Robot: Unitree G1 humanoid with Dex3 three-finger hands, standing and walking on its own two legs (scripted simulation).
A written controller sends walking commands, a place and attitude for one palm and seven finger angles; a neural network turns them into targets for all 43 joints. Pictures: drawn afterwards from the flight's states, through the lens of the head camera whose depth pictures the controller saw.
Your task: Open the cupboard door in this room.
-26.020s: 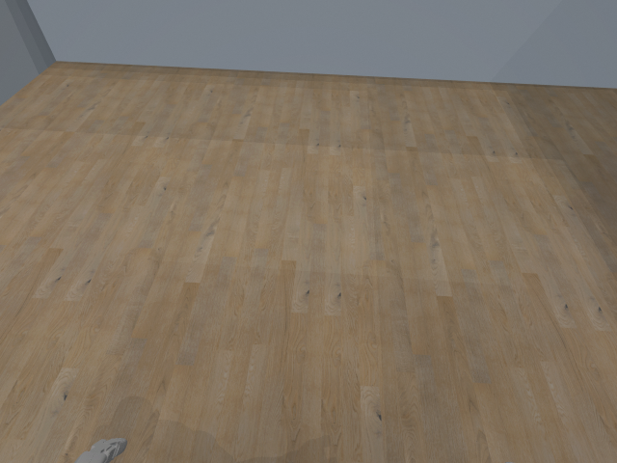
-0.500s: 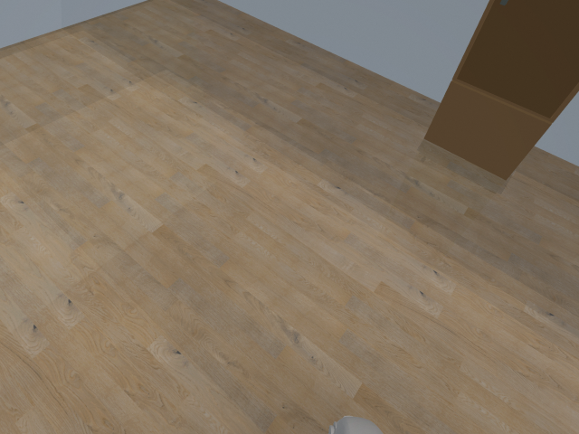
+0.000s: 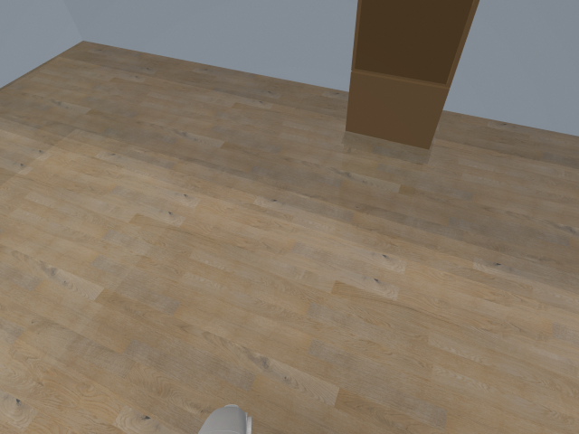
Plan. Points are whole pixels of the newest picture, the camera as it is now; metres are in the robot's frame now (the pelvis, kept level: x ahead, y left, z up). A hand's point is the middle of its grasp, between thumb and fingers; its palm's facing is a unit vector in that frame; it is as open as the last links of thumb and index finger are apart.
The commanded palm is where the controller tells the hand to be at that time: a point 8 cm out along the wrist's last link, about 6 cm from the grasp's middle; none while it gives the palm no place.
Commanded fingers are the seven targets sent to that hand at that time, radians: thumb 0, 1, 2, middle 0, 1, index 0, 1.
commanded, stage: turn or walk to find it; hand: left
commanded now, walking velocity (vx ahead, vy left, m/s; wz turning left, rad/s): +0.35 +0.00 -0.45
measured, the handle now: out of the picture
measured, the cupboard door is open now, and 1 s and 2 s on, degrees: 0 0 0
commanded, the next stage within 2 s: stand and wait in 1.20 s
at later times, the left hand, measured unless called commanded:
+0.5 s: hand (165, 354) +0.27 +0.26 -0.17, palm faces -0.17 -0.96 -0.22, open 7.4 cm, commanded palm none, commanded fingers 0.00 0.90 0.90 -0.20 -0.30 -0.20 -0.30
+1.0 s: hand (274, 241) +0.52 +0.08 -0.16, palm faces -0.29 -0.92 -0.25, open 7.1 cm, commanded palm none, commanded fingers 0.00 0.90 0.90 -0.20 -0.30 -0.20 -0.30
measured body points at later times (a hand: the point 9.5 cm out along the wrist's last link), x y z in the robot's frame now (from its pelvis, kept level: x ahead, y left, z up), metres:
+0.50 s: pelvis +0.18 +0.06 +0.00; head +0.20 +0.07 +0.45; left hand +0.28 +0.31 -0.16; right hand +0.17 -0.18 -0.14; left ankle +0.17 +0.16 -0.75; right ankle +0.16 -0.08 -0.64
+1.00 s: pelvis +0.37 -0.07 -0.01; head +0.38 -0.10 +0.44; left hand +0.53 +0.13 -0.14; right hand +0.29 -0.28 -0.18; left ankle +0.42 +0.09 -0.65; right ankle +0.38 -0.12 -0.75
